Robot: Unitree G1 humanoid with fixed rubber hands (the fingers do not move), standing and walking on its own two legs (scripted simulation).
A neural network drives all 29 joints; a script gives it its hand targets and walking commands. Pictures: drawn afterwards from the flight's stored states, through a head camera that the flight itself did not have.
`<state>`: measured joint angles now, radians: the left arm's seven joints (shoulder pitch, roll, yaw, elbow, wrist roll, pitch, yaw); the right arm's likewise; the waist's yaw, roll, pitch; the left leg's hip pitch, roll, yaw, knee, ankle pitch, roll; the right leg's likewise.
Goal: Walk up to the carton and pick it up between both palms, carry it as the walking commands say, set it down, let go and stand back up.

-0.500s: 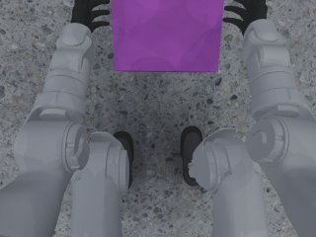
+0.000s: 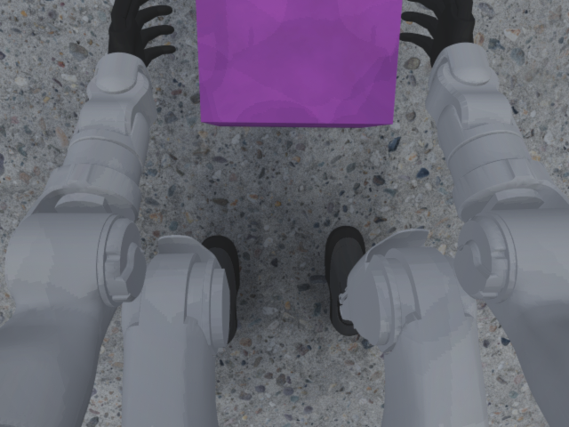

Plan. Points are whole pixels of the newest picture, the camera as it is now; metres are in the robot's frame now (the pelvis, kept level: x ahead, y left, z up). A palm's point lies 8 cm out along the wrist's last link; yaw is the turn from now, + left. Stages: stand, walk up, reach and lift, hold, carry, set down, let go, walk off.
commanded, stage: set down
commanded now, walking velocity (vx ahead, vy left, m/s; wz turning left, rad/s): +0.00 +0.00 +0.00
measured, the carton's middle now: (294, 41) +0.55 -0.02 -0.29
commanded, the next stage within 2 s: let go in 1.80 s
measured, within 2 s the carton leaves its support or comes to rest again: neither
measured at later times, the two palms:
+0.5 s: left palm (98, 29) +0.53 +0.20 -0.17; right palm (469, 36) +0.52 -0.19 -0.16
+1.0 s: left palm out of the picture +0.54 +0.21 -0.01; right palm out of the picture +0.52 -0.20 -0.01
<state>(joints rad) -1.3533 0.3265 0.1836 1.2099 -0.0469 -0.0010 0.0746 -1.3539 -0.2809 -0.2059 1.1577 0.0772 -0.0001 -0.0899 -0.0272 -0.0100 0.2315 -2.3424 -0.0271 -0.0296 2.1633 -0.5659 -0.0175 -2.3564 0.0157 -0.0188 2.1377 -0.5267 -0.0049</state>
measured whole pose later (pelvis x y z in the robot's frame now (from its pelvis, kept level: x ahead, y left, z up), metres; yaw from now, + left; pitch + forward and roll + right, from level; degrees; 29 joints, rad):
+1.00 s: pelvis +0.01 +0.00 +0.10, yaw +0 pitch +47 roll -1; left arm -1.20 0.38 0.16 1.00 -0.11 0.09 0.04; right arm -1.12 -0.30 -0.20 0.96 0.14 0.09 -0.09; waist -0.03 -0.01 -0.05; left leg -2.13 -0.02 -0.03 1.86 -0.55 -0.02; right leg -2.13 0.02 -0.02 1.83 -0.51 0.00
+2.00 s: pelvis +0.07 +0.00 +0.31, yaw +1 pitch +42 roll -1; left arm -0.63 0.26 0.20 0.71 -0.03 0.13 -0.02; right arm -0.61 -0.23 -0.24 0.72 0.05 0.09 0.08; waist -0.03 0.01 -0.18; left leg -1.38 -0.01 -0.05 0.97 -0.33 -0.02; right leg -1.37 0.02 -0.02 0.94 -0.30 0.00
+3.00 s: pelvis +0.11 +0.00 +0.40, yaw +2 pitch -2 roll -1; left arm 0.16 0.24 0.10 0.50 -0.03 0.11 -0.07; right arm 0.14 -0.23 -0.04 0.50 0.05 0.19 0.07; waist -0.03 0.01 0.03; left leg -0.20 0.00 -0.05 0.50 -0.28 -0.01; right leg -0.19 0.02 -0.02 0.47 -0.25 0.00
